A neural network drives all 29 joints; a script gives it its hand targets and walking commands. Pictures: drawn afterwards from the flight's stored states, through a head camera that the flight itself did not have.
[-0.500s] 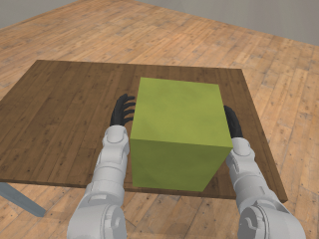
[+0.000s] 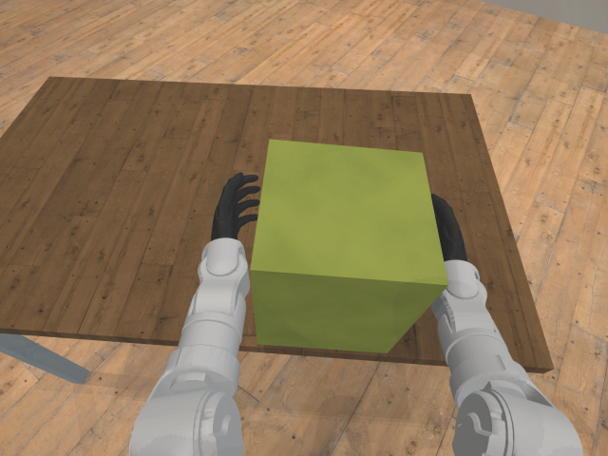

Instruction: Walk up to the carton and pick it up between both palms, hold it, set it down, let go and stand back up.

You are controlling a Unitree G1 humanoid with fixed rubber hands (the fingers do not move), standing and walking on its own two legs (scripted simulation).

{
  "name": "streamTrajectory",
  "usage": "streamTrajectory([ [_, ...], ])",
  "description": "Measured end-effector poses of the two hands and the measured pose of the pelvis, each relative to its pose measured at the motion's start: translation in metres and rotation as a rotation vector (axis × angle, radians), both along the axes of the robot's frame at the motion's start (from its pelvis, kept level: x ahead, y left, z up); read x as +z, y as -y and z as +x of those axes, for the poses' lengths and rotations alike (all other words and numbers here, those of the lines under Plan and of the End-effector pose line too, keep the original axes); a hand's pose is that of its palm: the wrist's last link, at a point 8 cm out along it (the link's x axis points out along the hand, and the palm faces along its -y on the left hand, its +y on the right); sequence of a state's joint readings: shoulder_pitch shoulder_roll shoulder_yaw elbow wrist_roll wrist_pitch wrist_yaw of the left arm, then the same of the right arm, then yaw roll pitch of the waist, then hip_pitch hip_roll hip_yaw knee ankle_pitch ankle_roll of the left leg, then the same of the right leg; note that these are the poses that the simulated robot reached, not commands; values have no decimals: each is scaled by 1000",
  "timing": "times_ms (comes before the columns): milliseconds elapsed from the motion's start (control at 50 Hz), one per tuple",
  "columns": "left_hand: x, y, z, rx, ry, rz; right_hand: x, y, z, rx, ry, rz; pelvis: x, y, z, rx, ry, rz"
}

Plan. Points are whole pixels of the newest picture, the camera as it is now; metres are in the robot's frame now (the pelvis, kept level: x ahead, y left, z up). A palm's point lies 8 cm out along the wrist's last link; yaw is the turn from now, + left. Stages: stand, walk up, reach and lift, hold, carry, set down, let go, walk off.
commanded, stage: set down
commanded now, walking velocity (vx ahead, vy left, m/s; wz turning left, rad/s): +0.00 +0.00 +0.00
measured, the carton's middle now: (333, 255) +0.41 +0.00 -0.01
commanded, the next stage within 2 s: none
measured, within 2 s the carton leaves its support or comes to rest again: rests again in 0.14 s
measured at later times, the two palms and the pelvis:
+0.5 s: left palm (223, 242) +0.39 +0.16 +0.04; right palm (442, 253) +0.40 -0.14 +0.02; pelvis -0.01 +0.00 +0.00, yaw +0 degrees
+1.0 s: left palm (220, 247) +0.39 +0.16 +0.03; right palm (439, 253) +0.40 -0.14 +0.02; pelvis -0.01 +0.00 +0.00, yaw +0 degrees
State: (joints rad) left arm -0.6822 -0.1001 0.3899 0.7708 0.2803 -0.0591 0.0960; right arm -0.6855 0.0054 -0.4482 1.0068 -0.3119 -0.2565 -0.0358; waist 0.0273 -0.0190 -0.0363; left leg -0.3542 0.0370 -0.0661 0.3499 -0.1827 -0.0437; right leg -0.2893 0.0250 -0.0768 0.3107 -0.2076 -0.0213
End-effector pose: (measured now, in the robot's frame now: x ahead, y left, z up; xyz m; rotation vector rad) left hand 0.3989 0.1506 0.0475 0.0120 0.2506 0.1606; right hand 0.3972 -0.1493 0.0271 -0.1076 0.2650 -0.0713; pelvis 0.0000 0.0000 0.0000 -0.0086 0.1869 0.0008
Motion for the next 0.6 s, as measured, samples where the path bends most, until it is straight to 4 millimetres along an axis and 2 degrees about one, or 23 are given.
streamTrajectory([
  [600,-13,-8,-10,31,9,-22,-2,-7,0,28,15,-8,0,-2,-5,-1,-23,-1],
])
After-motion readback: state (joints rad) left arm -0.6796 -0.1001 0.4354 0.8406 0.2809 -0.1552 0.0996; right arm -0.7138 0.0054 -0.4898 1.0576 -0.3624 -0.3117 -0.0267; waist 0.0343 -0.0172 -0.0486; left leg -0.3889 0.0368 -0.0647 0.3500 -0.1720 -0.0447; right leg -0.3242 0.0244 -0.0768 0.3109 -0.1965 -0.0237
